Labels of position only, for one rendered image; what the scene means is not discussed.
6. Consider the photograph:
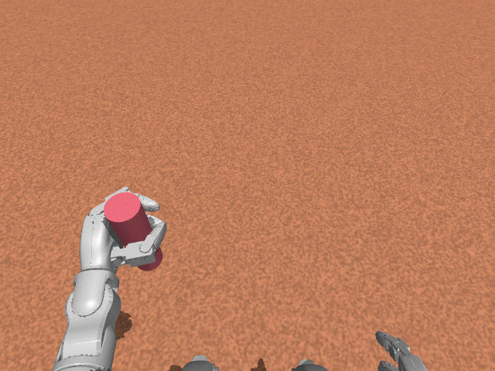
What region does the can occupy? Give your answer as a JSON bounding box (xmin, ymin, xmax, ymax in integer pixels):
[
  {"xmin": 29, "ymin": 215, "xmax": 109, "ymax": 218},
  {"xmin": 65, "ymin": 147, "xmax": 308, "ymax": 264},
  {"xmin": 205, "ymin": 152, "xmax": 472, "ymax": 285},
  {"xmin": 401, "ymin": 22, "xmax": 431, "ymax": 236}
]
[{"xmin": 104, "ymin": 192, "xmax": 163, "ymax": 271}]

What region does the left robot arm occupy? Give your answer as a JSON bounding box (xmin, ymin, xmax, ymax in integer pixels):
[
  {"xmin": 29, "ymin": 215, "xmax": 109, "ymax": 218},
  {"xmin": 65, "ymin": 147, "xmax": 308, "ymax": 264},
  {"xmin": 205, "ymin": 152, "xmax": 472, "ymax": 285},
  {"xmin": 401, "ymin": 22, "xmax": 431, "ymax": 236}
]
[{"xmin": 52, "ymin": 268, "xmax": 121, "ymax": 371}]

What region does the right robot hand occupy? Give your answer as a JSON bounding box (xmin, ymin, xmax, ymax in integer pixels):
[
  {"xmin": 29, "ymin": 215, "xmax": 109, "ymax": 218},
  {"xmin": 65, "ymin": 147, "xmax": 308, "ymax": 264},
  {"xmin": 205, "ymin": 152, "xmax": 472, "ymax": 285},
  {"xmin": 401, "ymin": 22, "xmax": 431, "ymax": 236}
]
[{"xmin": 375, "ymin": 331, "xmax": 428, "ymax": 371}]

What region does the left robot hand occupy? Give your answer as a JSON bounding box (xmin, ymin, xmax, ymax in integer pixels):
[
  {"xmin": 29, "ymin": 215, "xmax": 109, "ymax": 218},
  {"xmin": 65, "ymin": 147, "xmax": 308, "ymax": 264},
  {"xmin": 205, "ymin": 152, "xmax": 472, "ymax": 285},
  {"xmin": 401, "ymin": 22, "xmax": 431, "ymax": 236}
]
[{"xmin": 80, "ymin": 187, "xmax": 167, "ymax": 274}]

